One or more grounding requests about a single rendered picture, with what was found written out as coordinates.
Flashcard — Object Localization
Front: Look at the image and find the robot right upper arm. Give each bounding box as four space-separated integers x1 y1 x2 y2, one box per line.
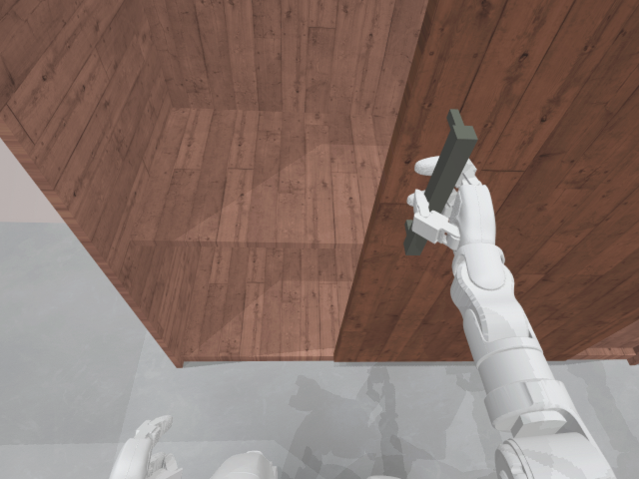
495 432 612 479

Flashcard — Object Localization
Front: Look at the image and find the handle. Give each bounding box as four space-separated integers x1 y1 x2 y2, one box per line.
403 109 478 255

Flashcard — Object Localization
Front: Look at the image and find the wardrobe door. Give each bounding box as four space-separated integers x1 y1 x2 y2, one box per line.
333 0 639 362
589 319 639 348

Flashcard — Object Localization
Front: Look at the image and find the left robot thigh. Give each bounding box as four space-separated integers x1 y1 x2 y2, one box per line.
210 453 278 479

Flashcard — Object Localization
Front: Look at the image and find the right robot forearm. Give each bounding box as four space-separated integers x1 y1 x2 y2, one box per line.
450 242 617 479

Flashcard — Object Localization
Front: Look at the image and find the right robot hand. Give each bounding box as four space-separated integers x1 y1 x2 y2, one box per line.
407 156 496 255

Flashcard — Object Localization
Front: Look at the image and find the left robot hand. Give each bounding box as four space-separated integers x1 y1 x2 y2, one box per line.
109 415 183 479

